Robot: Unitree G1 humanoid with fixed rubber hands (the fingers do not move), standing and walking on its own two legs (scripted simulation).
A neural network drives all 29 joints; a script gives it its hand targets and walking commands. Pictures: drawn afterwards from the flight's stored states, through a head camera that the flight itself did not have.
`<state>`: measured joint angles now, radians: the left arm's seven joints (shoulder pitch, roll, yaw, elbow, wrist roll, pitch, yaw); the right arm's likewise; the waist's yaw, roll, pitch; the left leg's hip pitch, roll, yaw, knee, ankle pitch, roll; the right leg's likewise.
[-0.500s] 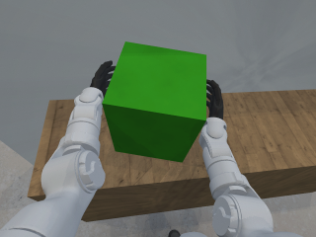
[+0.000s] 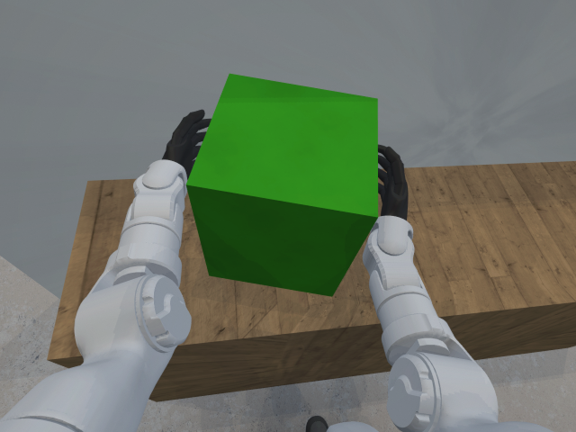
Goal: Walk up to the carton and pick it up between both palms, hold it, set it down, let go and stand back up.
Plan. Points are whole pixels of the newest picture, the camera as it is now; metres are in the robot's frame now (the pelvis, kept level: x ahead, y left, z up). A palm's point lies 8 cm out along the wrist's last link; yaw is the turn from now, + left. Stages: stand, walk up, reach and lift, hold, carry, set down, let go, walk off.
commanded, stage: set down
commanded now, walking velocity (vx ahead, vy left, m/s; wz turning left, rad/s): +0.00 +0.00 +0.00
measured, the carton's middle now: (285, 195) +0.42 -0.04 +0.03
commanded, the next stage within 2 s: none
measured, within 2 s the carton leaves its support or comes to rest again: rests again in 0.34 s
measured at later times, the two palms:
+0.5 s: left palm (172, 184) +0.45 +0.13 +0.04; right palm (375, 224) +0.36 -0.16 +0.04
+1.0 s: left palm (159, 215) +0.40 +0.14 +0.04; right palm (391, 252) +0.31 -0.17 +0.04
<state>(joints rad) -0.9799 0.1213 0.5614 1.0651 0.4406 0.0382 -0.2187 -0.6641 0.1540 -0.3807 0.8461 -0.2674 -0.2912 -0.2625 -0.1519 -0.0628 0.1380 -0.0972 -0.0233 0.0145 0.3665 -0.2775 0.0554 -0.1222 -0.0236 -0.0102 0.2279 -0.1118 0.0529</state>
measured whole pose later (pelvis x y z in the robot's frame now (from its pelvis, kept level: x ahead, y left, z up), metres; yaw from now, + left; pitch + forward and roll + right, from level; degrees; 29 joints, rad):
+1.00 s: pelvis -0.04 -0.01 +0.00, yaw +0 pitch +7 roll -2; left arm -0.87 0.29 0.07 1.21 -0.03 -0.03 -0.10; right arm -0.62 0.15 -0.23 0.93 0.06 -0.21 -0.37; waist -0.15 -0.06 -0.03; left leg -0.34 -0.01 0.01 0.46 -0.24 0.05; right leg -0.33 -0.02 -0.01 0.25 -0.04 0.05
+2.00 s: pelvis -0.04 -0.01 +0.00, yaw +0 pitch -3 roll -2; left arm -0.24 0.35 0.13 0.47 -0.07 0.18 -0.22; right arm 0.03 0.12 0.08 0.22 0.17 -0.07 -0.45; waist -0.10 -0.06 0.06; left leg -0.14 -0.01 0.01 0.46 -0.27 0.05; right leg -0.15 -0.01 -0.01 0.27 -0.08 0.05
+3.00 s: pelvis -0.02 -0.02 +0.00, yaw +0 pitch -3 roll -2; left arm 0.39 0.47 0.13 -0.06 -0.16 0.13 -0.21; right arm 0.60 0.11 0.15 -0.36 0.18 0.13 -0.37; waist -0.02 -0.04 0.11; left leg -0.08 0.02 0.01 0.46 -0.31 0.03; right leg -0.11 0.02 -0.01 0.31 -0.14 0.03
